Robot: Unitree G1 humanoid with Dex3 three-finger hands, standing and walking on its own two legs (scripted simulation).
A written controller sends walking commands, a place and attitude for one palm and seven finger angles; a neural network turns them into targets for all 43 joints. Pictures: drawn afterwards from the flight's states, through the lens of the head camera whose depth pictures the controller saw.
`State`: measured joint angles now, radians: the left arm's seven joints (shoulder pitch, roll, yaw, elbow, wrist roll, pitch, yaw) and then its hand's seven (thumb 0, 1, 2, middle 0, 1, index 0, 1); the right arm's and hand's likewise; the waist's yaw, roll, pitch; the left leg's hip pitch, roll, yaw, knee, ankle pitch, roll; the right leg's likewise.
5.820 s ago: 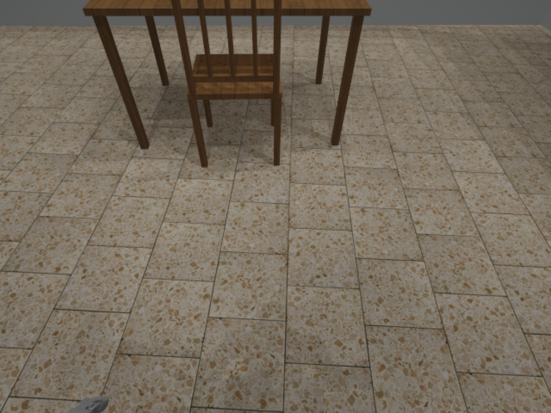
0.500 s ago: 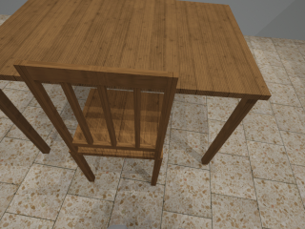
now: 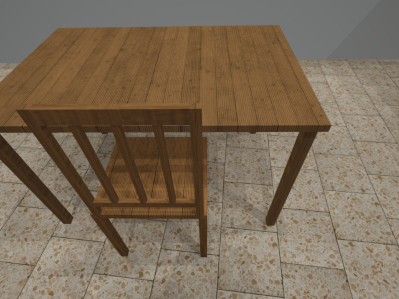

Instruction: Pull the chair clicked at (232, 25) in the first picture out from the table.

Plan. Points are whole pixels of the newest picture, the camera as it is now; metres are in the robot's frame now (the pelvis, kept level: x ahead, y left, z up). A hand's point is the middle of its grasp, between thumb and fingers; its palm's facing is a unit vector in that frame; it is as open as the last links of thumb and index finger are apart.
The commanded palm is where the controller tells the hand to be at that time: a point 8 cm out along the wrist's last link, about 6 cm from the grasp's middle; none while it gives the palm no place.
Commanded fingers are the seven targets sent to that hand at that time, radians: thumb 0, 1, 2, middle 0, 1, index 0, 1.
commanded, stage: come to a stop and stand still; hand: left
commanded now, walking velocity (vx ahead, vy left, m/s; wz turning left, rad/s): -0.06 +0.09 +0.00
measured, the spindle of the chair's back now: (132, 169) +0.46 +0.23 -0.07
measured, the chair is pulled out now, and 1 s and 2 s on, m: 0.00 0.00 0.00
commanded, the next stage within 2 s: look again from close up in 0.08 s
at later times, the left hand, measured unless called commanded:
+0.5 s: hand out of the picture +0.05 +0.25 -0.18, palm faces +0.03 -0.96 -0.26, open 7.4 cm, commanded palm none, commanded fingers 0.00 0.90 0.90 -0.20 -0.30 -0.20 -0.30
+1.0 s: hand out of the picture -0.09 +0.23 -0.18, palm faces +0.01 -0.98 -0.18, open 7.4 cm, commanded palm none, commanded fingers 0.00 0.90 0.90 -0.20 -0.30 -0.20 -0.30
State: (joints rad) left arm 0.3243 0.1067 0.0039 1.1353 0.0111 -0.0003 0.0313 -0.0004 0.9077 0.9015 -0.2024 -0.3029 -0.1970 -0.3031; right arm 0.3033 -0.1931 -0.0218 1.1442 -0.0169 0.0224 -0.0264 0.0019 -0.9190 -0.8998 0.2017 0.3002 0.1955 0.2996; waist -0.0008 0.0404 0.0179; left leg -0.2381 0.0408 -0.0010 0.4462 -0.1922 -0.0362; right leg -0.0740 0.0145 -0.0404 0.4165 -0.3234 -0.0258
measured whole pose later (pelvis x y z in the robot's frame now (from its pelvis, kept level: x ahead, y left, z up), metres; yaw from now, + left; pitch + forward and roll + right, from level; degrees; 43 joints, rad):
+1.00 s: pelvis -0.04 +0.06 +0.00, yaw +0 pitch -1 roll -1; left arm 0.39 0.17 -0.01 1.09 0.03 0.00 0.03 0.00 0.91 0.90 -0.20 -0.30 -0.20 -0.30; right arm 0.25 -0.17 -0.02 1.09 -0.01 0.01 -0.01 0.01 -0.91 -0.90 0.20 0.30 0.20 0.30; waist 0.02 -0.02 0.05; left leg -0.31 -0.04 0.04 0.46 -0.14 0.06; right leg -0.16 -0.07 -0.01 0.46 -0.28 0.06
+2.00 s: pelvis -0.02 +0.03 +0.00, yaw -1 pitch -1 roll +0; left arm 0.33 0.13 0.00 1.11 0.02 -0.02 0.04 0.00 0.91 0.90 -0.20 -0.30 -0.20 -0.30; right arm 0.26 -0.15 -0.01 1.14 0.00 0.00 -0.02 0.01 -0.92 -0.90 0.20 0.30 0.20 0.30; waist 0.00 0.01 0.04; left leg -0.27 0.00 0.04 0.44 -0.16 0.01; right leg -0.13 -0.03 -0.01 0.45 -0.31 0.02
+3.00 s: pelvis -0.03 +0.02 -0.03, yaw +1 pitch +7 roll +0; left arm 0.37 0.19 0.07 0.14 -0.15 -0.28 0.01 0.01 0.85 0.86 -0.19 -0.29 -0.18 -0.29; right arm 0.27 -0.24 -0.05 0.76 -0.01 -0.33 -0.04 0.02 -0.92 -0.90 0.21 0.30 0.20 0.30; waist -0.04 0.01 -0.07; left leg -0.62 0.02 -0.01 0.76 -0.27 -0.01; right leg -0.48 -0.02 -0.04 0.80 -0.45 0.00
